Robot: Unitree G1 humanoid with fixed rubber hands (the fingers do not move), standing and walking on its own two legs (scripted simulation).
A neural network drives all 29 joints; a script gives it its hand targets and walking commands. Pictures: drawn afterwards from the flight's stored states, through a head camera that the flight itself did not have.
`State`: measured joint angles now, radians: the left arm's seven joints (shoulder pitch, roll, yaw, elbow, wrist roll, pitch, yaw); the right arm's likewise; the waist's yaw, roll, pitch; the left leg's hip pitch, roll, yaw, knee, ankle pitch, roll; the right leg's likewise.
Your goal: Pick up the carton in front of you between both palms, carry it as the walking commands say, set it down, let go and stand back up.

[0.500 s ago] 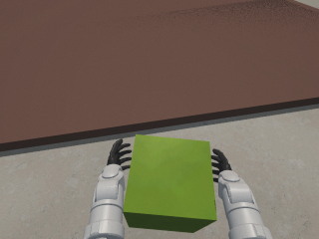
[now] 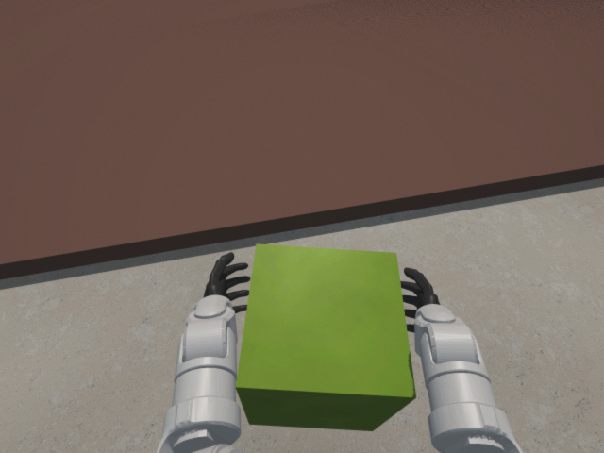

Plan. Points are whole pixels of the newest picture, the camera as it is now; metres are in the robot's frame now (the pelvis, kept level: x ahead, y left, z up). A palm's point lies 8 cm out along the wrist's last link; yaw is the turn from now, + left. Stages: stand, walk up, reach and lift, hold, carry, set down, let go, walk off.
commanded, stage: reach and lift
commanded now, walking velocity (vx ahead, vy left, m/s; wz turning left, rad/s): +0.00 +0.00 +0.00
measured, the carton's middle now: (318, 343) +0.30 +0.01 -0.08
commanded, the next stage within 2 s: hold in 0.52 s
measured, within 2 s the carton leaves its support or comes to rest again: neither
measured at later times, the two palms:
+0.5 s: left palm (214, 304) +0.31 +0.15 +0.04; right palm (429, 302) +0.30 -0.15 +0.03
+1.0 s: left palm (207, 305) +0.30 +0.16 +0.06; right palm (430, 308) +0.29 -0.14 +0.04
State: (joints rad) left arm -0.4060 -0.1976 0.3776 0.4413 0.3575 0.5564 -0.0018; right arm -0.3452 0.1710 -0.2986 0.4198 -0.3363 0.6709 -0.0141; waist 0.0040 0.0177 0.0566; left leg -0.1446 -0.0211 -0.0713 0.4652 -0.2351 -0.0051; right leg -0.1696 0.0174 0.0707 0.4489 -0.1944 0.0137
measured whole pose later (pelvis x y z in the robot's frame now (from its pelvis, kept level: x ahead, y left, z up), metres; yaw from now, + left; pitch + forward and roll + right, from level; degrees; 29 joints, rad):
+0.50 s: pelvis +0.02 +0.00 +0.01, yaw +1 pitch -5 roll +0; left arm -0.26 -0.15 0.23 0.28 0.28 0.66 0.00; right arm -0.25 0.15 -0.19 0.27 -0.29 0.74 -0.02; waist 0.00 0.00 0.03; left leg -0.06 -0.02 -0.09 0.37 -0.22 -0.01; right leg -0.08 0.01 0.06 0.35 -0.18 0.01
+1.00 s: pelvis +0.00 +0.00 +0.00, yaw +0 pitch -8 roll +0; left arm -0.34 -0.17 0.27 0.29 0.32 0.72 0.01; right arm -0.30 0.16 -0.23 0.28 -0.32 0.79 -0.01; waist 0.00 0.00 0.05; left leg -0.05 -0.03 -0.07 0.39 -0.20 0.00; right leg -0.07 0.01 0.07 0.37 -0.16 0.02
